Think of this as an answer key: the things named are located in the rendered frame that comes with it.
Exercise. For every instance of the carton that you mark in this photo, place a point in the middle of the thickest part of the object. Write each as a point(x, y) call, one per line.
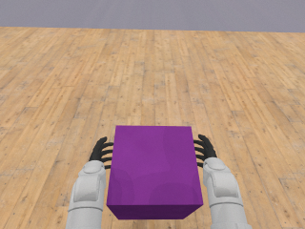
point(154, 173)

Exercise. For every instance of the left robot hand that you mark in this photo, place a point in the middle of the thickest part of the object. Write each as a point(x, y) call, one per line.
point(97, 152)

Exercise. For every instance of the right robot forearm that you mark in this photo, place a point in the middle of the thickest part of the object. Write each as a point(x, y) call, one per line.
point(225, 201)

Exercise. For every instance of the left robot forearm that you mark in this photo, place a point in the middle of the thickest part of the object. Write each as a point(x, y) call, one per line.
point(87, 197)

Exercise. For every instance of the right robot hand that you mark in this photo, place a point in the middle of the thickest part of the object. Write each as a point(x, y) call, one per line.
point(207, 150)

